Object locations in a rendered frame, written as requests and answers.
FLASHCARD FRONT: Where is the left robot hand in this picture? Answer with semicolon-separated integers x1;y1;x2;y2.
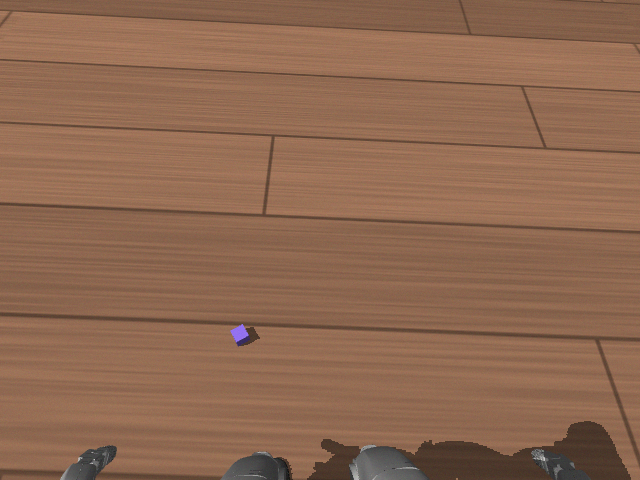
60;445;117;480

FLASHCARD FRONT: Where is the right robot hand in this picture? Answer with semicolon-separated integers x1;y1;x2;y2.
532;449;591;480

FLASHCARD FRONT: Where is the cube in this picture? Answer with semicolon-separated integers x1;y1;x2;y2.
231;324;250;346

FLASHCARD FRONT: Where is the left robot foot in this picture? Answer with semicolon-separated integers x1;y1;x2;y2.
274;458;290;480

